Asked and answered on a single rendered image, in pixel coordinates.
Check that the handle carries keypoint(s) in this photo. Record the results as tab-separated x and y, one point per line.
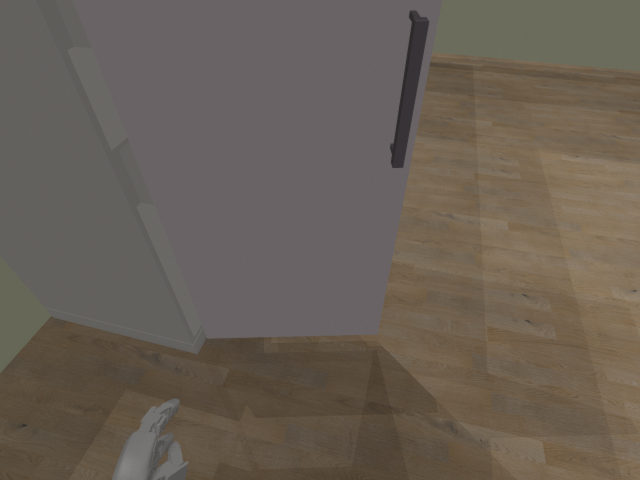
417	40

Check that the left robot hand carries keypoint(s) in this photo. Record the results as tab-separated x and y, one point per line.
142	450

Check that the fridge door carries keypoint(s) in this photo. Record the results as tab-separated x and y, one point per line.
262	129

